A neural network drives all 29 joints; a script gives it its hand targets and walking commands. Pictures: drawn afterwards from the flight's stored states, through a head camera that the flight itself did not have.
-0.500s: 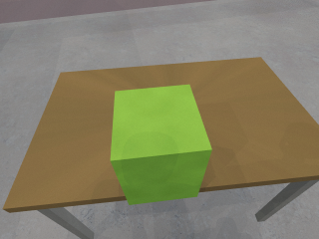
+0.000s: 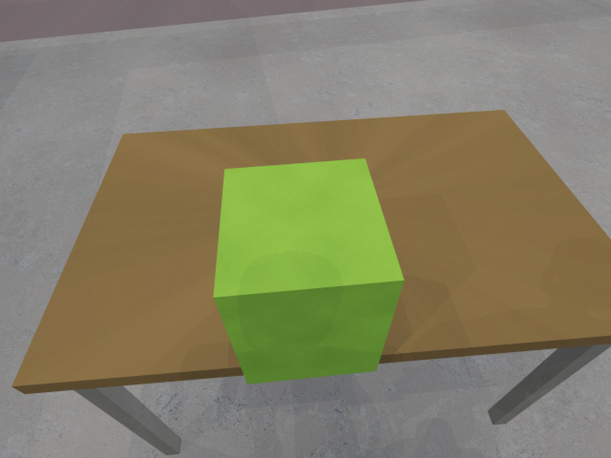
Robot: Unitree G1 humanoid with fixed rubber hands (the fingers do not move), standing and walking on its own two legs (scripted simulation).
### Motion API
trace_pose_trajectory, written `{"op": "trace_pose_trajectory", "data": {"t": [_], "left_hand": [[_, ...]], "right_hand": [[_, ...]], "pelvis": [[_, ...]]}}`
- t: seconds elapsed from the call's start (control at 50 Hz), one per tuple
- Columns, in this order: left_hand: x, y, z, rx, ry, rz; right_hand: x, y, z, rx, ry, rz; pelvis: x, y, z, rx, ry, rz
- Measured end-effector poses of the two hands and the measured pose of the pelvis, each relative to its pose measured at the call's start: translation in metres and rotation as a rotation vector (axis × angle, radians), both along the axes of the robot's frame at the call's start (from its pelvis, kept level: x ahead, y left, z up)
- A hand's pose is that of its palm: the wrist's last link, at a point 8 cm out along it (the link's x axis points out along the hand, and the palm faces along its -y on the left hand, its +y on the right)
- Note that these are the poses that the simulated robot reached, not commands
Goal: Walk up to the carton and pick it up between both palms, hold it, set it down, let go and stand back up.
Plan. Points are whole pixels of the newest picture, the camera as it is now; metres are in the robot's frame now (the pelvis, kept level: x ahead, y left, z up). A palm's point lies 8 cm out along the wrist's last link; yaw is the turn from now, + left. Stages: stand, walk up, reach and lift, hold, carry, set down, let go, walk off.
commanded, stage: stand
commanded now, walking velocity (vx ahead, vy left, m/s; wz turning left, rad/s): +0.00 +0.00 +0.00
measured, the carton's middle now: (304, 275) +0.37 +0.03 +0.02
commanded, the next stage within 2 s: none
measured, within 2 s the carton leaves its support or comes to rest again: neither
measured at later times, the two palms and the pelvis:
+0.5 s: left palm out of the picture +0.00 +0.23 -0.14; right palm out of the picture -0.04 -0.24 -0.14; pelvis +0.00 -0.01 +0.00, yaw +1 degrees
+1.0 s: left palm out of the picture +0.01 +0.22 -0.14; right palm out of the picture -0.03 -0.24 -0.14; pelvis +0.00 -0.01 +0.00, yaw +0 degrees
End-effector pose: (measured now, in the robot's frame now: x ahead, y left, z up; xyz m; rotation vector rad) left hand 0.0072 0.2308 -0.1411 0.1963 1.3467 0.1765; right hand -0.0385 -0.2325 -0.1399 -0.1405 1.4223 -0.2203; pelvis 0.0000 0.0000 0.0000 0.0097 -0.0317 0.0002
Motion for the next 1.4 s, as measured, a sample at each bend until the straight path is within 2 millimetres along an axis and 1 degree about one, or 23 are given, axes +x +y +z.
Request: {"op": "trace_pose_trajectory", "data": {"t": [0.22, 0.34, 0.88, 1.0, 1.12, 1.22, 1.3, 1.4], "left_hand": [[-0.014, -0.002, 0.003, 0.001, 0.011, 0.009], [-0.016, -0.003, 0.003, 0.0, 0.012, 0.012], [0.001, -0.004, 0.004, -0.002, -0.024, 0.007], [0.001, -0.01, 0.0, -0.029, 0.001, -0.016], [0.006, -0.013, -0.001, -0.041, -0.006, -0.029], [0.009, -0.012, -0.001, -0.04, -0.006, -0.031], [0.012, -0.008, 0.001, -0.021, -0.026, -0.016], [0.01, -0.002, 0.002, -0.004, -0.027, -0.007]], "right_hand": [[-0.003, -0.006, 0.001, 0.004, -0.005, 0.024], [-0.005, -0.01, 0.002, -0.002, 0.0, 0.031], [0.009, -0.013, 0.004, -0.004, -0.017, 0.061], [0.013, -0.007, 0.0, 0.009, -0.016, 0.045], [0.009, 0.001, -0.003, 0.028, -0.003, 0.026], [0.002, 0.006, -0.004, 0.038, 0.017, 0.012], [-0.001, 0.003, -0.001, 0.028, 0.014, -0.001], [-0.001, -0.004, 0.002, 0.006, 0.015, 0.014]], "pelvis": [[-0.004, -0.004, 0.001, 0.0, 0.003, 0.006], [-0.004, -0.006, 0.001, 0.0, 0.006, 0.009], [0.002, -0.009, 0.001, -0.005, 0.011, 0.022], [0.003, -0.009, 0.0, -0.006, 0.012, 0.009], [0.004, -0.008, -0.001, -0.008, 0.013, 0.002], [0.005, -0.007, -0.001, -0.008, 0.014, 0.002], [0.005, -0.006, 0.0, -0.006, 0.013, 0.006], [0.004, -0.005, 0.001, -0.005, 0.011, 0.01]]}}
